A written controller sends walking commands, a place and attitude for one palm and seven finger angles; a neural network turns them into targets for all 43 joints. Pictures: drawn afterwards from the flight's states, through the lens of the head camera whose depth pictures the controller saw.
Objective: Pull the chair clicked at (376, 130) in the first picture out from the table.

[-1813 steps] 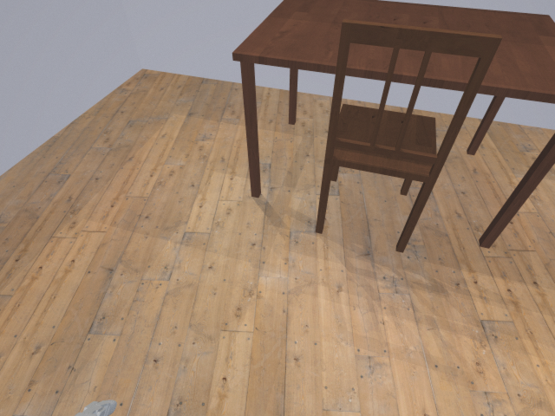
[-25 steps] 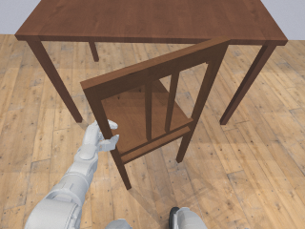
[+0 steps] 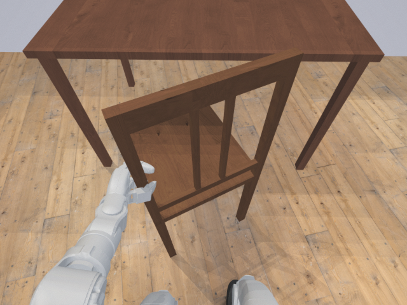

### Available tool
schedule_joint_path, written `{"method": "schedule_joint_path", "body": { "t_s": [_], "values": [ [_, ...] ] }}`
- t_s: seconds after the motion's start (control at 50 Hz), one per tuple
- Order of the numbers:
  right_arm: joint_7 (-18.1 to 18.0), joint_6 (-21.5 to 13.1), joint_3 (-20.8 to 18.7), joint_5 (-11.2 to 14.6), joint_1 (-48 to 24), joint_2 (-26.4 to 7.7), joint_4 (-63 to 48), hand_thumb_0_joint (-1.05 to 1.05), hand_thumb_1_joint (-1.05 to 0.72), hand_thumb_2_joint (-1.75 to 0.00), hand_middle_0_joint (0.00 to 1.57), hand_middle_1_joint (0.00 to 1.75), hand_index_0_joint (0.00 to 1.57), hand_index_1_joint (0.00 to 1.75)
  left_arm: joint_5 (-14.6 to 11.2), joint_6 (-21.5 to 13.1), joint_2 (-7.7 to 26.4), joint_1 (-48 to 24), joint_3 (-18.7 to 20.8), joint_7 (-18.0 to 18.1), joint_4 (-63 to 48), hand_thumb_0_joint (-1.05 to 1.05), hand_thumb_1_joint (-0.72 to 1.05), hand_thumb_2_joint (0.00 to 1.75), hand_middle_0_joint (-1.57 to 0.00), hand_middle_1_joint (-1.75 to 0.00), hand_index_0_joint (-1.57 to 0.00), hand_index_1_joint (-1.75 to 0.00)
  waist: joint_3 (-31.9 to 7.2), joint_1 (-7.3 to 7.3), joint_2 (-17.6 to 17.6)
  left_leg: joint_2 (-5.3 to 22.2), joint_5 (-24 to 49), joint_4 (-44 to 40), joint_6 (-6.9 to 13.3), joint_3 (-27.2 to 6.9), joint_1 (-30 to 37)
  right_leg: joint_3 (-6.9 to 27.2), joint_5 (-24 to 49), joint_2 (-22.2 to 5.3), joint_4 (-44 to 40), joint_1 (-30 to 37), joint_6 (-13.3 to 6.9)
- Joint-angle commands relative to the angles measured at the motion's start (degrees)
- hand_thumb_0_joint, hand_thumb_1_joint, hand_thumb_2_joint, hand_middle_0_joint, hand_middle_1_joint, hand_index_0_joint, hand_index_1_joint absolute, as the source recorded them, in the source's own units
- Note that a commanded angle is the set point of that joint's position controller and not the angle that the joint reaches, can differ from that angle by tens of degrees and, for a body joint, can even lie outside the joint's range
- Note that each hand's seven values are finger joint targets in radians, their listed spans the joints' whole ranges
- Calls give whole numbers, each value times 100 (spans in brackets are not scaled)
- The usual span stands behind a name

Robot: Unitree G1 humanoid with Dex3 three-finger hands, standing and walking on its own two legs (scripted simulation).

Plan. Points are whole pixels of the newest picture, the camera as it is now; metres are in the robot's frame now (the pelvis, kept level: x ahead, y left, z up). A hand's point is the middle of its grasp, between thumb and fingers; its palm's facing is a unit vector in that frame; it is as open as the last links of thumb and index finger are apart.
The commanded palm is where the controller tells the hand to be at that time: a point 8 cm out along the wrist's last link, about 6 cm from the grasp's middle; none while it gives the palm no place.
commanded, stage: step backward, pulling the chair out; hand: left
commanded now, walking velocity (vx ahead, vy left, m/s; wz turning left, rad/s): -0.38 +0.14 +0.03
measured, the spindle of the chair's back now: (195, 155) +0.45 +0.04 -0.04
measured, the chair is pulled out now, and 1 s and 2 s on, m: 0.28 0.36 0.48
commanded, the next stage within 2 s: stop walking, hand still on the chair in 1.48 s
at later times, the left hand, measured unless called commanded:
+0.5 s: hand (144, 193) +0.35 +0.15 -0.04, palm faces +0.03 -0.98 -0.21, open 6.1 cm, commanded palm +0.34 +0.20 -0.04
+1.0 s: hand (143, 226) +0.27 +0.14 -0.04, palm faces +0.01 -0.98 -0.20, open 6.0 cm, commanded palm +0.28 +0.19 -0.03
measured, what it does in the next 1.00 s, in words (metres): steps on the spot: right foot, then left foot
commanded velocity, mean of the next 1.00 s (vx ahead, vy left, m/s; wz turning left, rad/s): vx -0.38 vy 0.01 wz -0.01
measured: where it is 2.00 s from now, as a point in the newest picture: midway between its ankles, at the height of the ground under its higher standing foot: outside the picture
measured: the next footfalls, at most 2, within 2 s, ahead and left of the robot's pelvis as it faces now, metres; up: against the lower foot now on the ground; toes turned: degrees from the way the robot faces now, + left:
right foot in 0.32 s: +0.10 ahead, -0.12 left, +0.00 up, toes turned -4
left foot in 0.98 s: -0.15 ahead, +0.13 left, +0.00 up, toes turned +0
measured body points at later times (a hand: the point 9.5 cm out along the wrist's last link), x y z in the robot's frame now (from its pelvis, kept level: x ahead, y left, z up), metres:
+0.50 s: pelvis -0.03 +0.01 +0.02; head +0.06 +0.00 +0.46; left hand +0.34 +0.20 -0.02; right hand +0.06 -0.25 -0.12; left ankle -0.03 +0.16 -0.70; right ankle +0.06 -0.12 -0.71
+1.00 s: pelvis -0.10 +0.01 +0.01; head -0.03 +0.00 +0.46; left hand +0.26 +0.19 -0.02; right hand -0.01 -0.27 -0.11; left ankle -0.15 +0.13 -0.71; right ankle +0.06 -0.12 -0.71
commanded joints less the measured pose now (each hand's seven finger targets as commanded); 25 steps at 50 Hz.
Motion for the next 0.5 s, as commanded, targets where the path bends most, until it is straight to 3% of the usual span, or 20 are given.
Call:
{"method": "schedule_joint_path", "body": {
  "t_s": [0.0,0.02,0.06,0.1,0.12,0.14,0.18,0.2,0.22,0.26,0.28,0.3,0.32,0.34,0.36,0.38,0.4,0.42,0.46,0.48],
  "values": [
    [-21,-154,-321,14,377,-890,-358,0,-90,-90,20,30,20,30,15,-287,1313,-1917,359,171,-917,0,90,90,-50,-145,-50,-145,-2087,127,-1427,-199,-1066,607,144,-145,419,2013,-2607,-1700,-2510,653,-482],
    [-21,-149,-345,25,424,-937,-283,0,-90,-90,20,30,20,30,-25,-228,1316,-1744,384,183,-759,0,90,90,-50,-145,-50,-145,-2121,124,-1471,-180,-1021,915,135,-197,594,2099,-2517,-1844,-2679,652,-613],
    [39,-165,-231,-5,357,-875,-273,0,-90,-90,20,30,20,30,54,-258,1295,-1951,428,142,-859,0,90,90,-50,-145,-50,-145,-2357,90,-1215,-148,-897,671,141,-192,693,1719,-1660,-1763,-2429,1021,-525],
    [27,-199,-165,2,287,-853,-272,0,-90,-90,20,30,20,30,37,-324,1255,-2014,421,113,-930,0,90,90,-50,-145,-50,-145,-2425,94,-1041,-142,-780,-244,147,-127,736,1405,-943,-1582,-2107,1430,-377],
    [-13,-194,-155,20,335,-914,-192,0,-90,-90,20,30,20,30,-9,-298,1206,-1969,356,113,-830,0,90,90,-50,-145,-50,-145,-2265,48,-837,-52,-545,-925,171,-159,841,1248,-783,-1520,-1946,1481,-308],
    [-40,-208,-164,-2,366,-948,-234,0,-90,-90,20,30,20,30,20,-335,1200,-2047,389,113,-931,0,90,90,-50,-145,-50,-145,-2296,67,-665,61,-279,-1588,221,-232,799,1109,-537,-1298,-1629,1685,-163],
    [-83,-182,-294,-47,246,-1189,-433,0,-90,-90,20,30,20,30,29,-350,932,-2123,282,89,-1120,0,90,90,-50,-145,-50,-145,-2290,149,538,876,950,-2104,539,-1095,396,750,-200,-573,-697,1842,50],
    [-79,-165,-332,-53,185,-1154,-540,0,-90,-90,20,30,20,30,30,-334,747,-2265,159,85,-1256,0,90,90,-50,-145,-50,-145,-2299,163,998,1177,1691,-2009,604,-1086,330,553,90,-332,-63,1882,58],
    [-54,-142,-322,-102,111,-1094,-598,0,-90,-90,20,30,20,30,38,-357,752,-2557,88,85,-1579,0,90,90,-50,-145,-50,-145,-2270,139,1660,1428,2082,-2123,691,-1085,157,422,-169,-288,393,1949,113],
    [-26,-140,-317,-140,70,-989,-656,0,-90,-90,20,30,20,30,68,-381,654,-2684,105,104,-1639,0,90,90,-50,-145,-50,-145,-2022,133,1508,1609,3383,-1815,726,-1124,314,365,-726,-136,569,1718,73],
    [16,-167,-370,-138,185,-980,-613,0,-90,-90,20,30,20,30,76,-404,552,-2579,75,97,-1570,0,90,90,-50,-145,-50,-145,-2020,133,1035,1566,4328,-1360,661,-1122,815,396,-200,-160,136,1640,-13],
    [43,-187,-450,-131,312,-1039,-550,0,-90,-90,20,30,20,30,78,-444,509,-2525,83,98,-1441,0,90,90,-50,-145,-50,-145,-2187,95,583,1416,5129,-735,480,-985,1282,461,914,-227,-379,1736,-143],
    [56,-195,-454,-92,440,-1060,-494,0,-90,-90,20,30,20,30,48,-443,560,-2597,39,93,-1295,0,90,90,-50,-145,-50,-145,-2362,-1,119,1209,5258,-260,263,-826,1400,631,2233,-390,-669,1993,-290],
    [68,-182,-464,-82,534,-1071,-389,0,-90,-90,20,30,20,30,70,-498,611,-2698,39,111,-1273,0,90,90,-50,-145,-50,-145,-2631,-69,-48,928,5020,196,65,-543,1305,956,3701,-798,-726,2420,-535],
    [45,-178,-468,-71,490,-1083,-351,0,-90,-90,20,30,20,30,68,-535,800,-2697,163,140,-1264,0,90,90,-50,-145,-50,-145,-3107,-89,-257,608,3760,539,-76,-273,1006,1269,5132,-1207,-633,3044,-793],
    [4,-174,-467,-53,340,-1080,-371,0,-90,-90,20,30,20,30,48,-518,892,-2557,230,144,-1111,0,90,90,-50,-145,-50,-145,-3186,-38,-549,382,1850,624,-145,-381,626,1415,5503,-1561,-687,3211,-961],
    [-1,-174,-413,-21,227,-989,-392,0,-90,-90,20,30,20,30,26,-477,953,-2382,278,126,-966,0,90,90,-50,-145,-50,-145,-2972,-12,-674,250,-39,326,-144,-452,344,1512,5326,-1847,-870,3156,-947],
    [-14,-140,-367,25,293,-1001,-330,0,-90,-90,20,30,20,30,-12,-378,1047,-2102,287,104,-762,0,90,90,-50,-145,-50,-145,-2756,-11,-409,280,-415,-163,-75,-514,365,1482,4731,-1923,-967,2956,-845],
    [-36,-94,-301,24,132,-957,-350,0,-90,-90,20,30,20,30,40,-342,1140,-2210,358,119,-938,0,90,90,-50,-145,-50,-145,-2684,24,-505,307,43,-846,-5,-404,576,1211,3153,-1657,-997,2580,-453],
    [-62,-79,-314,13,73,-996,-357,0,-90,-90,20,30,20,30,31,-336,1133,-2216,352,132,-1025,0,90,90,-50,-145,-50,-145,-2785,23,-422,483,1170,-1154,73,-445,881,1026,2621,-1402,-905,2388,-276]
  ]
}}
